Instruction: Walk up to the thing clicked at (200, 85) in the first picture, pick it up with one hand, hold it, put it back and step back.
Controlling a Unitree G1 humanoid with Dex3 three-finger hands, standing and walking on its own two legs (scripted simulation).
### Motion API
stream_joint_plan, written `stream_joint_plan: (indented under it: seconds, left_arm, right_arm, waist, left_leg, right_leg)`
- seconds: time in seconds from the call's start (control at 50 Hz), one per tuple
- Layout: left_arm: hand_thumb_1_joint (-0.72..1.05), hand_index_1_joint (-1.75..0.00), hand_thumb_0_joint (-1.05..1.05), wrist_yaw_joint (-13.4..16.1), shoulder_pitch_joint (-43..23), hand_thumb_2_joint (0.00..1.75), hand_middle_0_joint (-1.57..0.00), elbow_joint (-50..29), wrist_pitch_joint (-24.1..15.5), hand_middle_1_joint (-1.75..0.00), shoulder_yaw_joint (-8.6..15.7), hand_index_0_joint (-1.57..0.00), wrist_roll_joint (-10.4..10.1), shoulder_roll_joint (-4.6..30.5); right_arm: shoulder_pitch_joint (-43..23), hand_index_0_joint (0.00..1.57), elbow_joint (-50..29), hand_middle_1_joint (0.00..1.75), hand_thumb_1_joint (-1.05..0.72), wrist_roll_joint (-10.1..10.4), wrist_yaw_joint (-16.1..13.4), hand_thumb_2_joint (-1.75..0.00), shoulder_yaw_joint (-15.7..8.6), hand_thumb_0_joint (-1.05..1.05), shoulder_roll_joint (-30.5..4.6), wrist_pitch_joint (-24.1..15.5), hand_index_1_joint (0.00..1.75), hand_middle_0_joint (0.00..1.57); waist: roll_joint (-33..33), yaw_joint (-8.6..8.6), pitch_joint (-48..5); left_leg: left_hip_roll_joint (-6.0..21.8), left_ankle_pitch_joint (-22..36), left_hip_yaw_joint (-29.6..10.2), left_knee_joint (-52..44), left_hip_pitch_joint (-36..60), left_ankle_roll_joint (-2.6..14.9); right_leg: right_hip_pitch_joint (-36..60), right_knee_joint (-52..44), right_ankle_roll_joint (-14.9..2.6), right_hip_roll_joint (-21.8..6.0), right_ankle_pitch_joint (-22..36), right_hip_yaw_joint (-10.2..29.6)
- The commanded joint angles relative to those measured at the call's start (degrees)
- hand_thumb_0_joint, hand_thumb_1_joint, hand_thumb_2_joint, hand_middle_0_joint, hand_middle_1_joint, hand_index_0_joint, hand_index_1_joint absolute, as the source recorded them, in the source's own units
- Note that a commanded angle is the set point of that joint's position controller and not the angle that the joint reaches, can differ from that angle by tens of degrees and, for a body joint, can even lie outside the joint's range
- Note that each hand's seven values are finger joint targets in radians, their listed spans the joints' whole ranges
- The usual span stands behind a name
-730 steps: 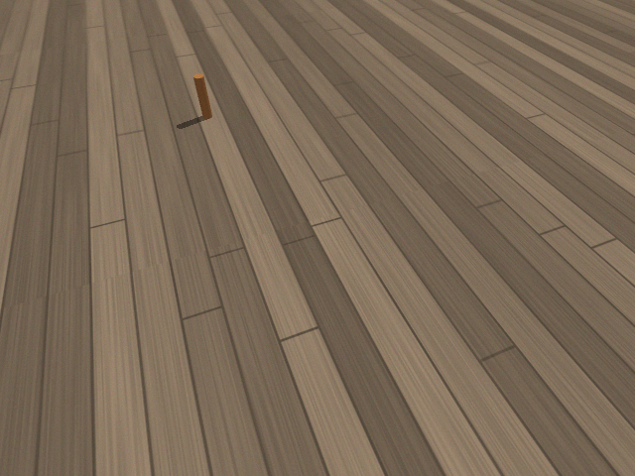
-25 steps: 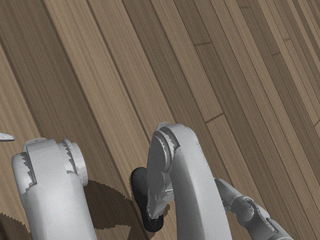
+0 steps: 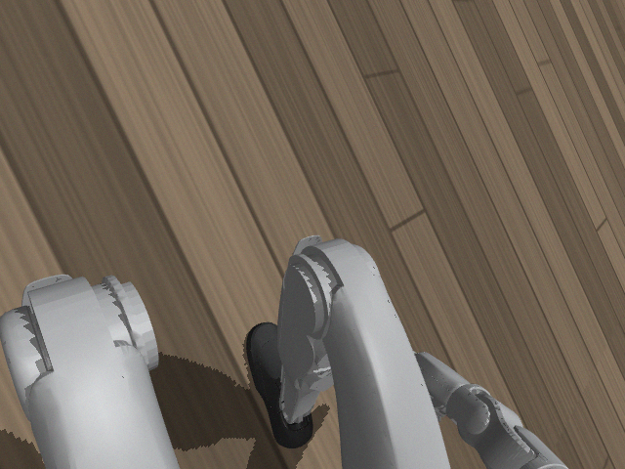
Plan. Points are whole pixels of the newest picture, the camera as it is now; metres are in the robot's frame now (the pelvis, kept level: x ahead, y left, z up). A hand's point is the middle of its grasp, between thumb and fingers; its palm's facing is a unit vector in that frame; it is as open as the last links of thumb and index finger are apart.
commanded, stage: close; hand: left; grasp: from the side
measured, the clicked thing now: out of the picture +0.43 +0.31 -0.16
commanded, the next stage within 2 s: settle in 0.20 s
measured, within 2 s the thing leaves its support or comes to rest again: leaves its support in 0.50 s
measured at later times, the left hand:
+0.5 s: hand out of the picture +0.43 +0.30 -0.15, palm faces +0.36 -0.93 +0.01, open 7.5 cm
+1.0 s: hand out of the picture +0.41 +0.32 -0.04, palm faces +0.32 -0.95 -0.04, open 7.4 cm
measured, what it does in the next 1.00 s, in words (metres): stands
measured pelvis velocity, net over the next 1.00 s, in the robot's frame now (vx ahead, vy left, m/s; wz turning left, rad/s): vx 0.01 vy -0.01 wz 0.06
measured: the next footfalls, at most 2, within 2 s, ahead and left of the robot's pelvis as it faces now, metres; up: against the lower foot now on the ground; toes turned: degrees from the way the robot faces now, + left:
none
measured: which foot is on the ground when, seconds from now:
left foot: down 0.00-1.00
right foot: down 0.00-1.00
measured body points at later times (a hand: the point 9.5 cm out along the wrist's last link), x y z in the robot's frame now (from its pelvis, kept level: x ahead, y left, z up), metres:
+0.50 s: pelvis +0.00 +0.00 +0.00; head +0.22 +0.19 +0.34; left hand +0.41 +0.35 -0.14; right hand +0.17 -0.24 -0.04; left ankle +0.08 +0.13 -0.25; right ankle +0.13 -0.13 -0.25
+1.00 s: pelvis +0.01 -0.01 +0.02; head +0.19 +0.14 +0.41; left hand +0.39 +0.37 -0.04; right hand +0.19 -0.25 -0.04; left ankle +0.08 +0.13 -0.25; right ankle +0.13 -0.13 -0.25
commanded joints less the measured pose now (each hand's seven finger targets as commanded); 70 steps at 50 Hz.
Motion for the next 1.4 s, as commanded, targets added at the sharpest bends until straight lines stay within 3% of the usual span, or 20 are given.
stream_joint_plan:
  seconds: [0.0,0.06,0.16,0.26,0.36,0.5,0.66,0.72,0.86,0.92,0.94,0.98,1.0,1.04,1.06,1.16,1.2,1.24,1.3,1.38]
  left_arm:
    - [0.49,-0.78,0.0,0.1,-12.3,0.8,-0.8,-8.4,-3.4,-0.78,0.8,-0.8,-0.1,8.9]
    - [0.61,-0.88,0.0,1.0,-13.4,0.9,-0.91,-9.1,-3.5,-0.89,2.1,-0.91,0.9,12.0]
    - [0.62,-1.13,0.0,1.7,-14.8,1.1,-1.12,-8.9,-3.6,-1.13,1.1,-1.12,1.7,10.3]
    - [0.64,-1.28,0.0,1.8,-15.0,1.22,-1.26,-9.9,-3.4,-1.28,1.0,-1.26,1.5,9.8]
    - [0.67,-1.36,0.0,1.7,-14.6,1.32,-1.26,-12.3,-2.8,-1.35,1.5,-1.26,1.4,10.5]
    - [0.56,-1.48,0.0,1.2,-14.5,1.38,-1.35,-18.7,-0.6,-1.46,1.9,-1.34,1.7,10.6]
    - [0.51,-1.43,0.0,-0.7,-11.8,1.31,-1.33,-24.9,4.6,-1.42,0.1,-1.33,0.1,6.7]
    - [0.49,-1.45,0.0,-1.3,-12.9,1.32,-1.36,-27.1,6.8,-1.44,-0.2,-1.36,-0.8,5.2]
    - [0.49,-1.45,0.0,-2.5,-13.8,1.32,-1.35,-35.0,11.5,-1.45,-2.9,-1.35,-0.1,2.2]
    - [0.46,-1.44,0.0,-2.9,-12.4,1.31,-1.33,-38.2,14.2,-1.43,-1.9,-1.33,-0.6,1.3]
    - [0.46,-1.45,0.0,-3.4,-12.7,1.31,-1.35,-38.0,15.0,-1.44,-3.3,-1.35,-1.0,-0.5]
    - [0.45,-1.45,0.0,-3.1,-11.9,1.32,-1.33,-39.5,16.7,-1.44,-1.6,-1.33,-1.4,0.1]
    - [0.43,-1.44,0.0,-3.2,-11.7,1.31,-1.33,-39.0,17.5,-1.43,-2.2,-1.33,-1.3,-0.2]
    - [0.42,-1.45,0.0,-3.7,-11.8,1.31,-1.33,-40.7,18.5,-1.44,-1.9,-1.34,-1.9,-1.0]
    - [0.44,-1.44,0.0,-4.3,-11.9,1.31,-1.34,-40.3,18.9,-1.44,-3.5,-1.34,-2.2,-3.2]
    - [0.39,-1.44,0.0,-5.9,-9.8,1.3,-1.32,-39.2,20.7,-1.43,-1.2,-1.33,-2.6,-2.7]
    - [0.41,-1.42,0.0,-6.8,-12.7,1.29,-1.31,-41.9,21.0,-1.42,-2.1,-1.31,-3.4,-3.6]
    - [0.37,-1.42,0.0,-7.4,-11.5,1.28,-1.31,-41.2,21.8,-1.41,-0.6,-1.32,-3.4,-2.7]
    - [0.36,-1.42,0.0,-8.5,-14.6,1.29,-1.32,-45.1,22.1,-1.41,-0.5,-1.32,-3.9,-2.5]
    - [0.34,-1.42,0.0,-8.9,-13.0,1.28,-1.31,-42.9,23.2,-1.41,0.9,-1.31,-3.5,-2.7]
  right_arm:
    - [1.6,0.2,-1.4,0.3,-0.86,0.0,-1.2,-0.89,-6.9,0.0,-19.9,0.5,0.3,0.2]
    - [1.3,0.2,-1.5,0.3,-0.86,0.0,-1.2,-0.89,-6.6,0.0,-19.5,0.9,0.3,0.2]
    - [1.5,0.2,-1.6,0.3,-0.87,-0.3,-1.2,-0.89,-7.1,0.0,-20.1,1.3,0.3,0.2]
    - [2.0,0.2,-1.7,0.3,-0.87,-0.3,-1.0,-0.89,-7.3,0.0,-19.8,1.3,0.3,0.2]
    - [2.8,0.2,-1.1,0.3,-0.89,-0.3,-1.2,-0.9,-7.3,0.0,-19.5,1.5,0.3,0.2]
    - [3.6,0.2,-1.4,0.3,-0.89,0.5,-1.2,-0.9,-9.1,0.0,-19.2,2.2,0.3,0.2]
    - [6.9,0.2,-1.1,0.3,-0.89,2.7,-1.3,-0.9,-12.1,0.0,-17.8,2.5,0.3,0.2]
    - [7.6,0.2,-1.4,0.3,-0.89,4.2,-1.5,-0.9,-13.8,0.0,-17.5,2.5,0.3,0.2]
    - [10.5,0.2,-1.2,0.3,-0.88,6.8,-1.8,-0.89,-17.7,0.0,-15.0,2.5,0.3,0.2]
    - [11.8,0.2,-1.2,0.3,-0.88,8.4,-2.2,-0.89,-19.6,0.0,-14.4,2.7,0.3,0.2]
    - [11.9,0.2,-1.0,0.3,-0.88,8.9,-2.2,-0.89,-20.0,0.0,-14.2,2.8,0.3,0.2]
    - [13.1,0.2,-1.1,0.3,-0.87,9.8,-2.5,-0.89,-20.8,0.0,-13.6,3.0,0.3,0.2]
    - [13.3,0.2,-0.5,0.3,-0.87,10.4,-2.6,-0.89,-21.0,0.0,-13.0,3.1,0.3,0.2]
    - [13.8,0.2,-1.0,0.3,-0.87,11.1,-2.9,-0.89,-22.0,0.0,-12.6,3.1,0.3,0.2]
    - [14.5,0.2,-0.3,0.3,-0.87,11.4,-3.0,-0.89,-22.2,0.0,-12.2,3.1,0.3,0.2]
    - [15.4,0.2,0.2,0.3,-0.87,12.9,-3.5,-0.89,-23.7,0.0,-11.1,2.6,0.3,0.2]
    - [15.8,0.2,0.3,0.3,-0.87,13.3,-3.8,-0.89,-24.3,0.0,-10.9,2.3,0.3,0.2]
    - [16.5,0.2,0.5,0.3,-0.87,13.5,-4.0,-0.89,-24.6,0.0,-10.2,2.1,0.3,0.2]
    - [16.7,0.2,0.6,0.3,-0.87,14.0,-4.5,-0.89,-25.5,0.0,-10.1,1.7,0.3,0.2]
    - [17.5,0.2,0.8,0.3,-0.87,14.2,-4.9,-0.89,-26.2,0.0,-9.3,1.3,0.3,0.2]
  waist:
    - [29.6,-4.72,-32.3]
    - [30.5,-3.97,-31.4]
    - [32.0,-5.58,-30.4]
    - [31.7,-5.59,-32.3]
    - [32.6,-5.13,-35.0]
    - [35.9,-3.55,-36.9]
    - [33.4,-1.73,-41.2]
    - [33.2,-0.89,-40.3]
    - [33.4,1.32,-43.6]
    - [34.0,3.39,-46.2]
    - [34.0,2.97,-46.0]
    - [32.8,4.27,-47.6]
    - [32.6,4.6,-47.0]
    - [31.4,4.78,-48.3]
    - [31.0,4.1,-47.8]
    - [28.9,5.65,-49.4]
    - [27.6,5.27,-51.0]
    - [25.8,6.02,-52.5]
    - [26.9,6.52,-54.8]
    - [24.6,7.19,-55.0]
  left_leg:
    - [3.2,6.8,6.2,-18.7,23.6,-0.25]
    - [3.3,5.4,6.6,-19.0,22.1,-0.08]
    - [3.7,5.0,5.5,-20.2,24.2,-0.63]
    - [3.6,5.5,5.8,-19.9,24.5,-0.47]
    - [3.5,10.3,6.3,-19.0,25.8,-0.38]
    - [3.6,9.0,7.1,-20.8,27.2,-0.75]
    - [2.9,9.5,8.9,-21.4,24.9,0.04]
    - [2.5,6.1,9.4,-22.8,23.6,0.34]
    - [1.8,3.3,11.4,-25.2,22.7,0.93]
    - [1.7,3.4,12.0,-26.9,25.3,0.88]
    - [1.5,2.9,12.0,-27.5,25.2,0.85]
    - [1.2,4.1,12.6,-28.0,25.1,1.05]
    - [1.2,3.5,12.9,-28.3,24.5,1.13]
    - [0.9,3.9,13.5,-28.5,24.2,1.38]
    - [0.9,4.3,13.6,-28.5,24.2,1.45]
    - [0.8,4.3,14.2,-30.1,25.5,1.78]
    - [0.5,4.6,15.0,-29.8,24.4,2.21]
    - [0.5,5.7,15.8,-29.7,24.2,2.41]
    - [0.5,6.9,16.3,-30.4,25.8,2.38]
    - [0.4,6.7,17.3,-30.9,24.9,2.64]
  right_leg:
    - [13.7,-9.9,-4.99,1.4,11.1,-7.6]
    - [13.8,-10.1,-5.23,1.5,9.7,-7.3]
    - [11.8,-9.6,-5.27,1.2,9.6,-7.8]
    - [13.0,-9.8,-5.07,1.2,10.3,-7.7]
    - [15.7,-9.8,-4.94,1.3,14.2,-7.1]
    - [14.0,-9.8,-5.48,0.9,12.6,-6.5]
    - [15.8,-11.3,-5.52,0.5,13.3,-5.0]
    - [12.2,-11.7,-5.84,0.2,10.3,-4.7]
    - [10.6,-13.3,-6.29,-0.4,7.4,-2.8]
    - [8.7,-13.8,-6.66,-0.7,6.8,-2.0]
    - [7.8,-13.8,-6.77,-0.9,6.5,-2.0]
    - [9.1,-14.5,-6.75,-1.0,7.1,-1.4]
    - [8.1,-14.7,-6.87,-1.0,6.2,-1.0]
    - [8.7,-15.4,-6.87,-1.2,6.5,-0.5]
    - [8.9,-15.8,-6.77,-1.3,7.1,-0.3]
    - [8.8,-17.0,-6.89,-1.7,5.8,0.7]
    - [10.6,-17.9,-6.7,-1.9,6.2,1.5]
    - [12.7,-18.8,-6.45,-2.0,6.9,2.1]
    - [13.2,-19.2,-6.59,-2.4,7.5,2.7]
    - [15.3,-20.9,-6.28,-2.5,7.1,3.6]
